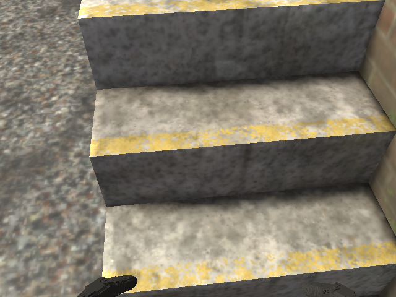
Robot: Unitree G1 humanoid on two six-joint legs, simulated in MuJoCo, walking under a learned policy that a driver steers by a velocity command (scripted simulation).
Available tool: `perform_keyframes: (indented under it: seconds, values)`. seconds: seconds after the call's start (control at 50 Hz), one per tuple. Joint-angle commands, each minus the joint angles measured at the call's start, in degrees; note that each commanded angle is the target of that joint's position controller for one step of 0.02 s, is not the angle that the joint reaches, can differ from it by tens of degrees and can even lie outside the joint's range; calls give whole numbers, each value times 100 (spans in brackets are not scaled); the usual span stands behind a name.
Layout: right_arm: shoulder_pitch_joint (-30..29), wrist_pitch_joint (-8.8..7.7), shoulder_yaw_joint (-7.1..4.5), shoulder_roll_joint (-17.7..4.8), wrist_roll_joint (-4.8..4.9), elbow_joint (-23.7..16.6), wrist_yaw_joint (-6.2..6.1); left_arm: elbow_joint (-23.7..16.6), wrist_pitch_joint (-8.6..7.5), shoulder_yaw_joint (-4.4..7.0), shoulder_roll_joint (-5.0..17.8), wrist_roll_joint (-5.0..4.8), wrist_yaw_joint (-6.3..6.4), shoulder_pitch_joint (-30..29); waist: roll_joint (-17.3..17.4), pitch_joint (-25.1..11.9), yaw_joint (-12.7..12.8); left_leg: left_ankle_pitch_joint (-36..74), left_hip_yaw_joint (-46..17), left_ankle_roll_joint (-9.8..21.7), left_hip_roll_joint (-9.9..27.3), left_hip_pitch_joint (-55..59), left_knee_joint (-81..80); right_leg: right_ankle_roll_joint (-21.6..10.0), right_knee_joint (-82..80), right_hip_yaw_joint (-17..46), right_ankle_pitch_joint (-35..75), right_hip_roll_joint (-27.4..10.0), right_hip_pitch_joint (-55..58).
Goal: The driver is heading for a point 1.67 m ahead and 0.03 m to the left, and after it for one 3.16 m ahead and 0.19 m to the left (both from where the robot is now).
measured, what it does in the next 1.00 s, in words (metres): stands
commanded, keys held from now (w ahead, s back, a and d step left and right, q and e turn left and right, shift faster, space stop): w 1.00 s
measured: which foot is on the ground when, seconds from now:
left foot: down 0.00-1.00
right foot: down 0.00-1.00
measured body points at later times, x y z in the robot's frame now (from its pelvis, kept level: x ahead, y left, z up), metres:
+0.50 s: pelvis +0.00 +0.00 +0.00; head +0.01 -0.01 +0.45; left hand +0.22 +0.19 -0.07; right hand +0.21 -0.20 -0.08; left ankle -0.01 +0.13 -0.74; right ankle +0.02 -0.11 -0.74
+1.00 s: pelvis +0.00 +0.00 +0.00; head +0.01 -0.01 +0.45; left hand +0.22 +0.19 -0.06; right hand +0.22 -0.20 -0.08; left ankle -0.01 +0.13 -0.74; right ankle +0.02 -0.12 -0.74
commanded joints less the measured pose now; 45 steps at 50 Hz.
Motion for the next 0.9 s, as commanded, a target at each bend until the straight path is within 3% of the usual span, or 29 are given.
perform_keyframes:
  seconds: [0.02, 0.9]
  values:
    - [-455, -101, -77, -334, 3, -527, -5, -547, -107, 71, 306, -1, 3, -427, -39, -641, -1, 814, -498, 197, 643, 8, -309, -74, -267, 625, 718, -676, 449]
    - [-467, -87, -84, -384, 1, -657, 2, -583, -101, 46, 343, 5, -24, -597, -46, -687, -9, 791, -485, 156, 650, -26, -240, -59, -212, 642, 685, -669, 426]
Velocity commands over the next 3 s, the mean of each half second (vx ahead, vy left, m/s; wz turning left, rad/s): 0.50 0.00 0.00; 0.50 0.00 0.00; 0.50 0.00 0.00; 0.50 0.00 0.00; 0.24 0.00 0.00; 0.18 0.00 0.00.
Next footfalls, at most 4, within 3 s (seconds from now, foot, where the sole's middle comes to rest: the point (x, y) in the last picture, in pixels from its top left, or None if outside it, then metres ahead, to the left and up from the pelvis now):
none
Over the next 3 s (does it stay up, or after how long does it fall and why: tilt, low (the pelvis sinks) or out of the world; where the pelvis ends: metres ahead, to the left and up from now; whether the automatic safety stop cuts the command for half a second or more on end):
stays up -0.02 0.00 -0.01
